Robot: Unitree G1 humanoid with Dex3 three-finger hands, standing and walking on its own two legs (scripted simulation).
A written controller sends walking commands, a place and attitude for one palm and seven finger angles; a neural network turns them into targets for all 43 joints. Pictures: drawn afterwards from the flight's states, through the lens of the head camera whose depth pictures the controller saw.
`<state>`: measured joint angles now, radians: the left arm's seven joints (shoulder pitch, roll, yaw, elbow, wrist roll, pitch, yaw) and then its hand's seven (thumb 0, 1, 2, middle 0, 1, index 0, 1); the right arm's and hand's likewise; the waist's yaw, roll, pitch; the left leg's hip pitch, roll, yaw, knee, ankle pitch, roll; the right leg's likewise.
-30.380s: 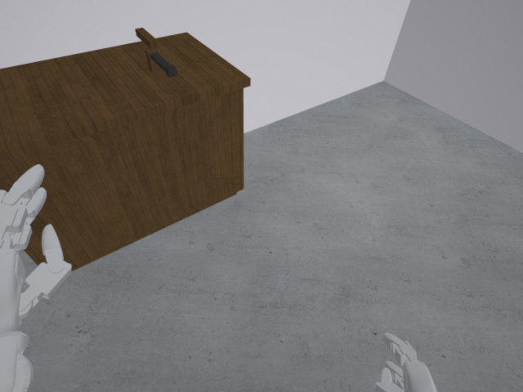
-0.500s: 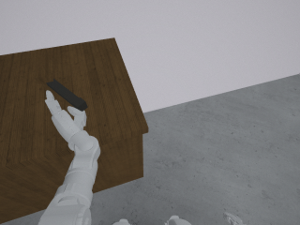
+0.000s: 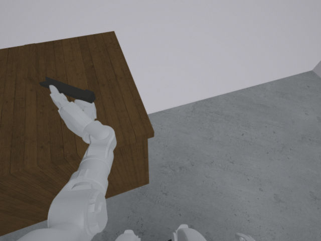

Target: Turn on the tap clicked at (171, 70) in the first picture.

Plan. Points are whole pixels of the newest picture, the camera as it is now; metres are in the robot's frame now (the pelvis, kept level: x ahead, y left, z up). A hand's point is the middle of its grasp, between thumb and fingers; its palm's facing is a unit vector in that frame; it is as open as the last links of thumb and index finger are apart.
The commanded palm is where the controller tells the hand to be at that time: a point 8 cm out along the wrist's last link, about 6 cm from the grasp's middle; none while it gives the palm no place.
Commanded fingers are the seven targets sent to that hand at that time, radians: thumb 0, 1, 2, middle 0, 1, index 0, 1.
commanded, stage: push the lever round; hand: left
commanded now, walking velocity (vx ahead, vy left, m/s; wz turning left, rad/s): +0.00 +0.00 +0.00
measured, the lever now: (88, 97) +0.48 +0.18 +0.05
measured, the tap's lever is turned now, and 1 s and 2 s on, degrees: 48 77 78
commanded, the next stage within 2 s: lift the hand up off the lever in 0.88 s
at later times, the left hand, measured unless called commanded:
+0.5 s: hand (104, 95) +0.49 +0.14 +0.05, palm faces +0.79 -0.60 -0.15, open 7.7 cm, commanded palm +0.44 +0.16 +0.05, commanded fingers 0.00 0.90 0.90 -0.15 -0.15 -0.15 -0.15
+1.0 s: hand (105, 86) +0.53 +0.15 +0.05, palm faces +0.80 -0.58 -0.17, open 7.8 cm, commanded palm +0.47 +0.15 +0.05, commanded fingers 0.00 0.90 0.90 -0.15 -0.15 -0.15 -0.15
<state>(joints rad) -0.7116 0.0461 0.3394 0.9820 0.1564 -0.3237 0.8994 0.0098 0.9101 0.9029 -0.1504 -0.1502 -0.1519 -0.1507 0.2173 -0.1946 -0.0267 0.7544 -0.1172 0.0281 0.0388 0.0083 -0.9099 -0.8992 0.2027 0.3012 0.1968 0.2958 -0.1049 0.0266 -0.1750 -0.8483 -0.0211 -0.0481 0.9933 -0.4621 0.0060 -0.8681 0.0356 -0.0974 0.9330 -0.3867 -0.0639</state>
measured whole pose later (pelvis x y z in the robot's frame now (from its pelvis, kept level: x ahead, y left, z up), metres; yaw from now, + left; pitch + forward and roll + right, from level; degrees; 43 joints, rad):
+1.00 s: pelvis +0.02 -0.01 +0.00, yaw +0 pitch +25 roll -1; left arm -0.97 0.12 0.49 1.18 0.25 -0.25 1.05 0.01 0.90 0.90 -0.15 -0.15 -0.14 -0.14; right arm 0.31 -0.20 -0.03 0.78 -0.17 -0.03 0.10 0.01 -0.91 -0.90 0.20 0.30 0.20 0.30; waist -0.18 0.03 -0.20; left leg -0.93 0.00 -0.06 0.97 -0.47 -0.01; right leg -0.95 0.05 -0.11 0.91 -0.39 -0.08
